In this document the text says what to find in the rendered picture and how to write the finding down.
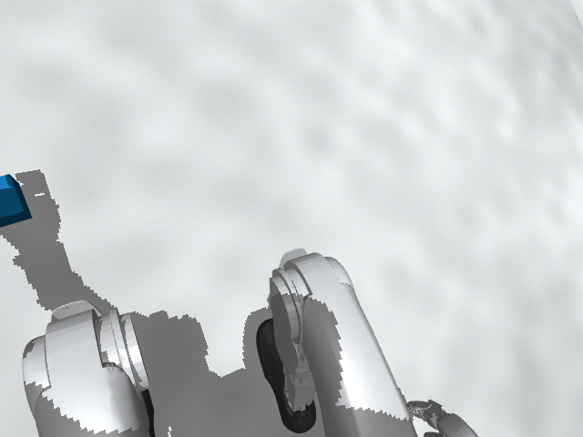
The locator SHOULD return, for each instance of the right robot hand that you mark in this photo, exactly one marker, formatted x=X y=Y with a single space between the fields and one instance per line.
x=448 y=425

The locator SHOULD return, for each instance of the small box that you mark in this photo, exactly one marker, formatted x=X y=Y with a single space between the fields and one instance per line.
x=13 y=207

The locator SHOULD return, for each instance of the right robot foot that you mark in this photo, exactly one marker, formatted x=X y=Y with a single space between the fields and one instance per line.
x=272 y=367

